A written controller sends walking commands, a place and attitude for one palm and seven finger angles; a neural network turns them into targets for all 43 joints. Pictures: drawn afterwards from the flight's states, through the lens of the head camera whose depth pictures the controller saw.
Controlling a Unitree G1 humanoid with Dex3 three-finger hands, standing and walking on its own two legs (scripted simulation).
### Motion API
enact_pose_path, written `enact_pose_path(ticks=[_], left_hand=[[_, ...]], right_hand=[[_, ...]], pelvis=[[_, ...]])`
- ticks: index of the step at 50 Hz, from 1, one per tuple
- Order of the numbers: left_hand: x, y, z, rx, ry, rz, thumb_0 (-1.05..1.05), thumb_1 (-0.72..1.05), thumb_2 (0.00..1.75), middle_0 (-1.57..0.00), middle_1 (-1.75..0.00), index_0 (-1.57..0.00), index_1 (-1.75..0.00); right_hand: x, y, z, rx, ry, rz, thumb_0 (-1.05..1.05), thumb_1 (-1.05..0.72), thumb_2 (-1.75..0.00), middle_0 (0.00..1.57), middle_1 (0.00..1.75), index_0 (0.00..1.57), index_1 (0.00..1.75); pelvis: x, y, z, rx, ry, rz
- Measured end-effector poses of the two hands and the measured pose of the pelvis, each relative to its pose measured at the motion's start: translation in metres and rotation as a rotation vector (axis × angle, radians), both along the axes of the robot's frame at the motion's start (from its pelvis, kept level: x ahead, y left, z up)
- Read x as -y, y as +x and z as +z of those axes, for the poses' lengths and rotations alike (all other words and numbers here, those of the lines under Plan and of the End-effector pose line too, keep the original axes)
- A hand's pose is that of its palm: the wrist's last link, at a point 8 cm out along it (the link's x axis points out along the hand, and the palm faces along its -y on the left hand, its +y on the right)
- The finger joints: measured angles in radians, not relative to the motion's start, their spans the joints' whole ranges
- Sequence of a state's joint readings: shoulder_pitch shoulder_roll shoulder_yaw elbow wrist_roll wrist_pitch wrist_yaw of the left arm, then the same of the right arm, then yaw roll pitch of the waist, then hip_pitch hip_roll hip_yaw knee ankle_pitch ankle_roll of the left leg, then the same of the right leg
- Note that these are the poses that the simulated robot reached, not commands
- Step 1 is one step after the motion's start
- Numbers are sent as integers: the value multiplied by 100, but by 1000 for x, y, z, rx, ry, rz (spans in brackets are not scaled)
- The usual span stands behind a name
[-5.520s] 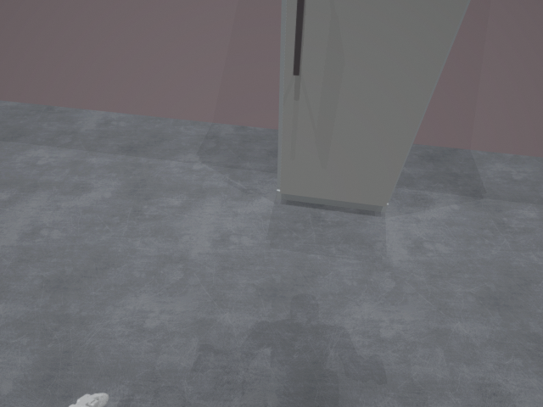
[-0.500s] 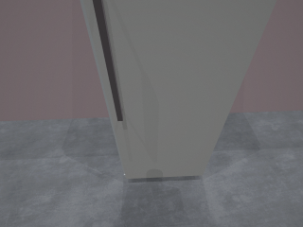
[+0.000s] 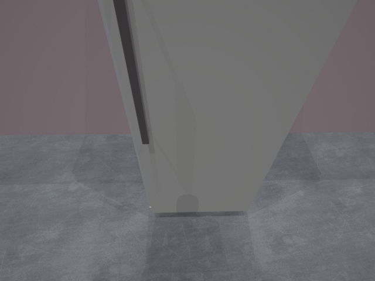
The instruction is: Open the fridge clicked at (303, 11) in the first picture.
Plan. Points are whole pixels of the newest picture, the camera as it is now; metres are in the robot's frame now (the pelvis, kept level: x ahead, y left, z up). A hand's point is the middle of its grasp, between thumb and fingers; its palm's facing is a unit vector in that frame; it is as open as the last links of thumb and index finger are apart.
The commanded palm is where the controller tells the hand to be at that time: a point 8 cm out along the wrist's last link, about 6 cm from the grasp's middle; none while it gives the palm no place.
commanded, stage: come to a stop and stand still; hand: left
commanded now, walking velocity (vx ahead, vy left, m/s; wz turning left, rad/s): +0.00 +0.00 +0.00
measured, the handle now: (134, 65) +0.52 +0.15 +0.20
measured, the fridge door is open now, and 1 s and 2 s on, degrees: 0 0 0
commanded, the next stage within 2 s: look again from close up in 0.56 s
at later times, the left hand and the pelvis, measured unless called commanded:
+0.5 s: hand out of the picture +0.03 +0.24 -0.17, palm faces +0.01 -0.97 -0.23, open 7.4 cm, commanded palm none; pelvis +0.01 +0.04 +0.00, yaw +0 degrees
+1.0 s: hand out of the picture +0.01 +0.23 -0.17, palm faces -0.01 -0.97 -0.23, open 7.4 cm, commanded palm none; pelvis +0.00 +0.04 +0.00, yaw -1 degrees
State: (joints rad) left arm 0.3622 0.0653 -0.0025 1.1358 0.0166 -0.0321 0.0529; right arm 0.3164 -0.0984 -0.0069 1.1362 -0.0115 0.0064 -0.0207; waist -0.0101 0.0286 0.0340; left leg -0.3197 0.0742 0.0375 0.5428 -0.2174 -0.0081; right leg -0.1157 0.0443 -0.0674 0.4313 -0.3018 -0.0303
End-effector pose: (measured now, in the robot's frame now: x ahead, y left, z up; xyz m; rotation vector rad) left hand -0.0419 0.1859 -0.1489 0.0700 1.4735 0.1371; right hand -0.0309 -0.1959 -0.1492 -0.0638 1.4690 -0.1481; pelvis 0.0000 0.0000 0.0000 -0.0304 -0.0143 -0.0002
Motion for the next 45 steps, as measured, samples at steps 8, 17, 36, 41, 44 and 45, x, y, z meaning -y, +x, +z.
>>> enact_pose_path(ticks=[8, 17, 36, 41, 44, 45], left_hand=[[-47, 31, -3, 85, 62, -20, 0, 90, 90, -20, -30, -20, -30], [-87, 65, 3, 173, 105, -55, 0, 90, 90, -20, -30, -20, -30], [-99, 46, 6, 89, 96, -72, 0, 90, 90, -20, -30, -20, -30], [-98, 44, 6, 79, 96, -72, 0, 90, 90, -20, -30, -20, -30], [-96, 45, 7, 79, 97, -74, 0, 90, 90, -20, -30, -20, -30], [-96, 45, 7, 80, 98, -76, 0, 90, 90, -20, -30, -20, -30]], right_hand=[[5, 41, 0, 130, -66, 42, 3, -94, -90, 20, 30, 19, 30], [-2, 72, 10, 212, -88, 79, 2, -93, -90, 20, 30, 19, 30], [1, 77, 17, 185, -102, 94, 1, -91, -90, 20, 30, 20, 30], [7, 74, 17, 174, -110, 91, 1, -91, -90, 20, 30, 20, 30], [10, 72, 17, 169, -112, 90, 1, -91, -90, 20, 30, 20, 30], [11, 72, 17, 168, -112, 89, 1, -91, -90, 20, 30, 20, 30]], pelvis=[[-22, 7, -6, 11, 13, 5], [-36, 7, -5, 5, 21, 0], [-43, 6, 1, -9, 29, -10], [-41, 6, 2, -7, 30, -11], [-40, 5, 2, -6, 31, -12], [-39, 5, 2, -5, 31, -12]])
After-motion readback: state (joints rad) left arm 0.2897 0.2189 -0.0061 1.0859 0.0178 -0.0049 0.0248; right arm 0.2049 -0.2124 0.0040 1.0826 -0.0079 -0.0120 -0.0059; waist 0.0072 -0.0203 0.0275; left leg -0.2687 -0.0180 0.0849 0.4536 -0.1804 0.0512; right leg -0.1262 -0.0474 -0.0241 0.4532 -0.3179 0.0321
